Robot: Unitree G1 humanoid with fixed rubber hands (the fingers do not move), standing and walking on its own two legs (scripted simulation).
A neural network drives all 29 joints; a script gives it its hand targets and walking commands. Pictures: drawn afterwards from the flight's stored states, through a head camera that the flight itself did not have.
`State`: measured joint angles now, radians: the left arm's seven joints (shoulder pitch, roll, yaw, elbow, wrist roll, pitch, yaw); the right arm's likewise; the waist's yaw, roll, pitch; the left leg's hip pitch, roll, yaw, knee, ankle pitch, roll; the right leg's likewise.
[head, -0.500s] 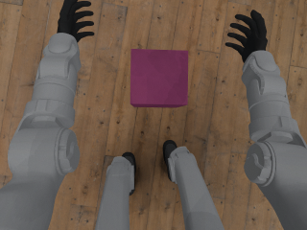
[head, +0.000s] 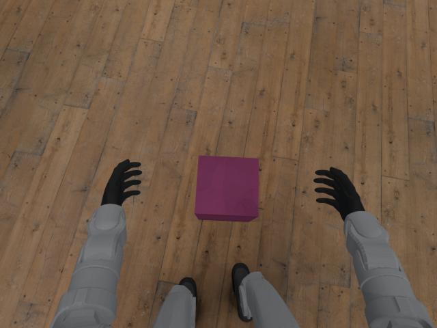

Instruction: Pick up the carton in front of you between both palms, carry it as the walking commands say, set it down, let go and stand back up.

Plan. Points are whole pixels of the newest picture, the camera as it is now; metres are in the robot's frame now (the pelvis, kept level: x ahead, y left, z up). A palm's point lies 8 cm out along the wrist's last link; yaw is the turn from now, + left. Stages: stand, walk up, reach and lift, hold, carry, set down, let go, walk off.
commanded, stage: let go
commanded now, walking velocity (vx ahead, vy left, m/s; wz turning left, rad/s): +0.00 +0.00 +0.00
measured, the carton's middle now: (225, 191) +0.44 -0.06 -0.60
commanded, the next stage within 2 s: stand in 0.88 s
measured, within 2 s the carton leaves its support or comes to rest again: neither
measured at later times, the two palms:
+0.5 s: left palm (41, 297) +0.21 +0.26 -0.02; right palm (364, 283) +0.19 -0.21 -0.02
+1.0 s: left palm (29, 315) +0.19 +0.28 -0.03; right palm (385, 280) +0.19 -0.25 -0.03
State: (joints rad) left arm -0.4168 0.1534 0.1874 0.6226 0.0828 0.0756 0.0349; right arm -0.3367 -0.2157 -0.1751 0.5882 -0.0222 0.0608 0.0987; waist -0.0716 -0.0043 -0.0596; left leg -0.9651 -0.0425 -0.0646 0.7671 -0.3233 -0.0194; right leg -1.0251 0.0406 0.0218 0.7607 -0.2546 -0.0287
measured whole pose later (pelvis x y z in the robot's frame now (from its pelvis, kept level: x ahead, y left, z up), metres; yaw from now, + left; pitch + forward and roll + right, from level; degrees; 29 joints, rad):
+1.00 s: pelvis +0.04 +0.02 +0.04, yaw -1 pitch -1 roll -1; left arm 0.21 0.26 0.04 0.60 0.04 0.05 0.01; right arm 0.20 -0.28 -0.04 0.54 -0.04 0.09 -0.01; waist 0.00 0.02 0.02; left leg -0.16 -0.03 -0.06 0.53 -0.35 0.02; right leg -0.22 0.04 0.04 0.52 -0.28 -0.01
